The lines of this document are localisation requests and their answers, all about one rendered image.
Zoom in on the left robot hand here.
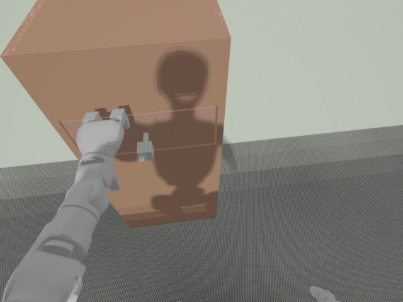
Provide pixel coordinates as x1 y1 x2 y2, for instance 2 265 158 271
76 108 130 191

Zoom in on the cabinet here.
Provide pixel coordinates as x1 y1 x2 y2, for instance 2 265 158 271
0 0 231 228

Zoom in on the right robot hand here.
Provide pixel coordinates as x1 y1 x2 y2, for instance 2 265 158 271
310 286 341 302

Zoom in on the robot left upper arm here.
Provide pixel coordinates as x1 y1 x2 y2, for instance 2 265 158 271
2 250 86 302

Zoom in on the drawer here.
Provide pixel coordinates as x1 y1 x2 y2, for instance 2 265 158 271
61 106 216 154

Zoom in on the handle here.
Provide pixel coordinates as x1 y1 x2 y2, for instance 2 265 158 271
137 133 154 162

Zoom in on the left robot forearm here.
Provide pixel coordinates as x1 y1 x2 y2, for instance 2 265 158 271
2 153 115 301

